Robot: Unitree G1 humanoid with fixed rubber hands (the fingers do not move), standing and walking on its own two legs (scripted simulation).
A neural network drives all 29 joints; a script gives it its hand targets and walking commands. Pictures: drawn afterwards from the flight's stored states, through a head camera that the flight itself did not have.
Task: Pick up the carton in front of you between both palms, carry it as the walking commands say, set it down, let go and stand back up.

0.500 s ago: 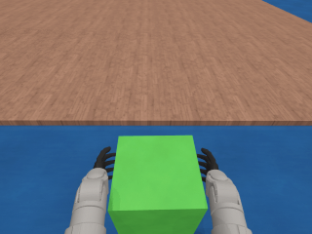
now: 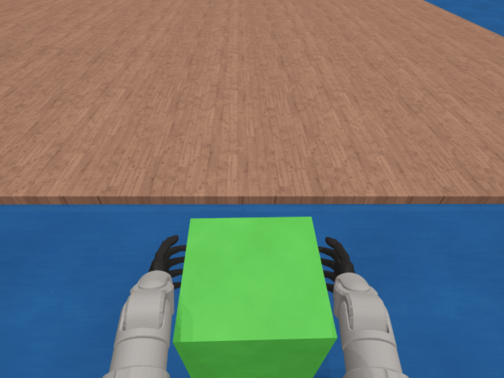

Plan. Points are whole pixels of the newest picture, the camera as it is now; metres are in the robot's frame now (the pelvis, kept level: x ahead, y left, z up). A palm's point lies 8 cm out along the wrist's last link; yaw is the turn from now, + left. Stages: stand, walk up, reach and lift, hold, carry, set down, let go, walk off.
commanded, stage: reach and lift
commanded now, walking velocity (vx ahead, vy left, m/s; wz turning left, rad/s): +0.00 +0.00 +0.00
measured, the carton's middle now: (252, 304) +0.29 +0.00 -0.04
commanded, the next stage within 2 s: hold in 0.30 s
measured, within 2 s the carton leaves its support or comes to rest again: neither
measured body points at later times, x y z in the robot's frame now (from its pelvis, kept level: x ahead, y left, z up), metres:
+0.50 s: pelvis +0.00 +0.00 +0.00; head -0.05 +0.00 +0.45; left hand +0.30 +0.15 +0.05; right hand +0.30 -0.15 +0.05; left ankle +0.01 +0.13 -0.74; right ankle +0.01 -0.13 -0.74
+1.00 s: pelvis -0.01 +0.00 +0.00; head -0.05 +0.00 +0.45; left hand +0.30 +0.15 +0.04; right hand +0.30 -0.15 +0.04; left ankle +0.01 +0.13 -0.74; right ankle +0.01 -0.13 -0.74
